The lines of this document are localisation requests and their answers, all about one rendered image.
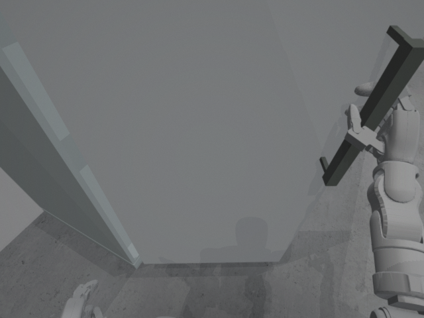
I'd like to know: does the right robot hand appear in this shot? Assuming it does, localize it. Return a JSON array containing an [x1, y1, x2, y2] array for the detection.
[[344, 81, 421, 164]]

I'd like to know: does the left robot hand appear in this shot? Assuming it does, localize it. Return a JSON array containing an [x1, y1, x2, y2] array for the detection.
[[59, 280, 107, 318]]

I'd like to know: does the right robot forearm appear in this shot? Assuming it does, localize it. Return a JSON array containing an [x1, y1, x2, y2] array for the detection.
[[367, 161, 424, 315]]

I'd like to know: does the fridge door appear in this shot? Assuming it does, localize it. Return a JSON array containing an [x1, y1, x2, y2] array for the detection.
[[0, 0, 424, 264]]

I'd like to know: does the handle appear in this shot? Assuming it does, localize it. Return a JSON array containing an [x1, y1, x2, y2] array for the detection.
[[319, 25, 424, 186]]

